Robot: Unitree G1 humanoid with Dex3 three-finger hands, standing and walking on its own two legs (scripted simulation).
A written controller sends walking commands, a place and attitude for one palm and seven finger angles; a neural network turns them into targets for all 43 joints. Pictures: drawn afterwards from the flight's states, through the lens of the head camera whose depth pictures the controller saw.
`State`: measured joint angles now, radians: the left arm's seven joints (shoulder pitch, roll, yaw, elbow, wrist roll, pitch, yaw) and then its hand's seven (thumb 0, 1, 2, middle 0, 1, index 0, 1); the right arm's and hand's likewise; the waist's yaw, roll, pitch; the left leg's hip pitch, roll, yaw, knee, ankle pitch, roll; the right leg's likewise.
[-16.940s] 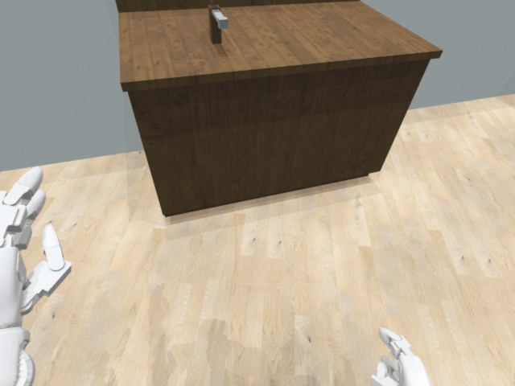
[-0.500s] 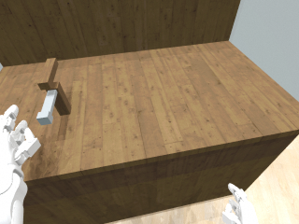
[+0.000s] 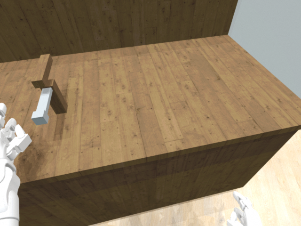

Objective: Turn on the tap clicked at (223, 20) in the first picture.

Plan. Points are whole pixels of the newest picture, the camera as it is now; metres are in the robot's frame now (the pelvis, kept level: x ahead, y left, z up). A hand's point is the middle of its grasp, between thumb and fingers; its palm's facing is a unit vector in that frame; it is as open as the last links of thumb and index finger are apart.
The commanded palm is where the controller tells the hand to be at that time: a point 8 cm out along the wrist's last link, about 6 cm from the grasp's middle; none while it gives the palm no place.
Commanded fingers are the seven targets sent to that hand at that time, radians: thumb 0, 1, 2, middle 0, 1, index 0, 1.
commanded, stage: reach beside the lever's end, fingers flat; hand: left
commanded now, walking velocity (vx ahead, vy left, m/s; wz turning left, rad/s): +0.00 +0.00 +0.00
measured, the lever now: (40, 117) +0.33 +0.33 +0.12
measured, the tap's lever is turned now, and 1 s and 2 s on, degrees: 0 1 10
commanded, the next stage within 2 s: push the lever round in 0.36 s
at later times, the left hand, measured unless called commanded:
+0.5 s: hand (29, 135) +0.28 +0.34 +0.11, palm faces +0.54 -0.83 -0.10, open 7.9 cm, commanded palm +0.24 +0.37 +0.11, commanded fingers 0.00 0.90 0.90 -0.15 -0.15 -0.15 -0.15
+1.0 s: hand (40, 132) +0.30 +0.32 +0.10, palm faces +0.54 -0.83 -0.08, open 7.8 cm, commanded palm +0.25 +0.35 +0.11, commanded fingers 0.00 0.90 0.90 -0.15 -0.15 -0.15 -0.15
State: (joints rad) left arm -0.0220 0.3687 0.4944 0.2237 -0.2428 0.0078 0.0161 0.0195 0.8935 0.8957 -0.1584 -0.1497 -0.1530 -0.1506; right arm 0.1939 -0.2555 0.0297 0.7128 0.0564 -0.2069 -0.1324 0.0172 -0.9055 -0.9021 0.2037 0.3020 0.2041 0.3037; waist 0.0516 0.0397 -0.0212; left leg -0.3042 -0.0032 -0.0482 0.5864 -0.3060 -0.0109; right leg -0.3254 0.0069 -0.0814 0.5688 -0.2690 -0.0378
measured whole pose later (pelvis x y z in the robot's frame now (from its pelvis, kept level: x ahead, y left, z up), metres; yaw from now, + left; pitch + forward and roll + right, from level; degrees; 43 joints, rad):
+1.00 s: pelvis +0.01 +0.01 +0.00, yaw +0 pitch +3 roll +0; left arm -0.04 0.32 0.45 0.21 -0.22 -0.01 0.06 0.02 0.90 0.90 -0.16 -0.15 -0.15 -0.15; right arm 0.20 -0.25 0.02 0.70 0.05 -0.18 -0.12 0.02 -0.91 -0.90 0.20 0.30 0.20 0.30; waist 0.05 0.04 -0.03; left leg -0.32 -0.01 -0.04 0.60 -0.33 0.00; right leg -0.34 0.00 -0.08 0.58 -0.29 -0.03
